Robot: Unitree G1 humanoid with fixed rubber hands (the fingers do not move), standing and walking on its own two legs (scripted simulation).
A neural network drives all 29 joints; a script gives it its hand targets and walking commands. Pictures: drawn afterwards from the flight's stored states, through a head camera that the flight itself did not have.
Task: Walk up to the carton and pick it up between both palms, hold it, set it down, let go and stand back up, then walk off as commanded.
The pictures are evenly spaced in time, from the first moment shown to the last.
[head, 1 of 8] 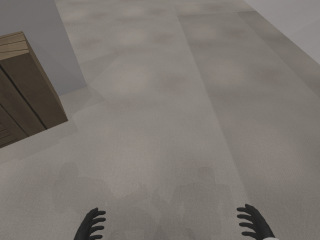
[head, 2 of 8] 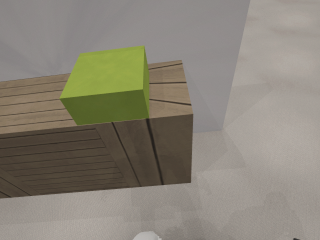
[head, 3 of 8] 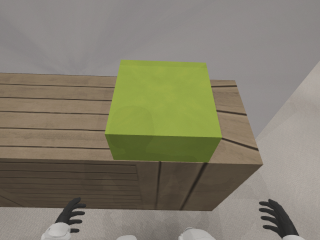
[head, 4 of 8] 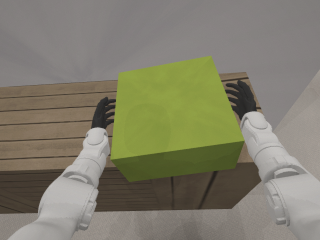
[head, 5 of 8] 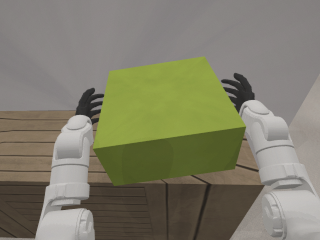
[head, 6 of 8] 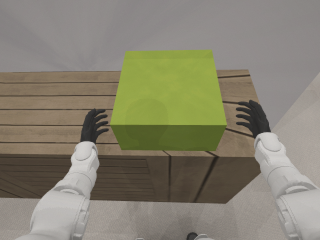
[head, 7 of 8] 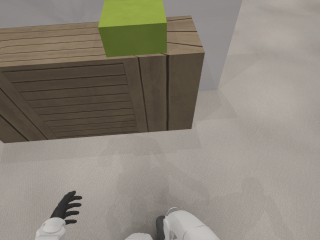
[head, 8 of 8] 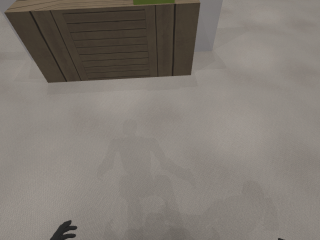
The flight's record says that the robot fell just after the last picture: no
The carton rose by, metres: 0.19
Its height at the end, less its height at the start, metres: +0.00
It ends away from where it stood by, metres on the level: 0.02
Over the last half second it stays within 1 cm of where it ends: yes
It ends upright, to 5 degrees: yes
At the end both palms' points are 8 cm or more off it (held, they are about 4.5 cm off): yes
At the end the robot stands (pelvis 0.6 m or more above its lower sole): yes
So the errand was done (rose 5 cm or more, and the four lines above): yes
